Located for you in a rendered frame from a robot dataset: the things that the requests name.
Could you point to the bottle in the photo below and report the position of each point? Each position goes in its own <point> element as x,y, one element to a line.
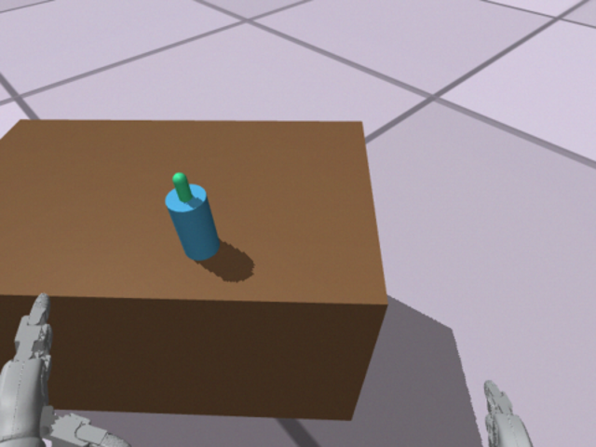
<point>190,212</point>

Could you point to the left robot hand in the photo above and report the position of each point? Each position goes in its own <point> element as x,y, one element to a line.
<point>24,410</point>

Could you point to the right robot hand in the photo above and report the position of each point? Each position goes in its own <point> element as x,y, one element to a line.
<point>504,428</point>

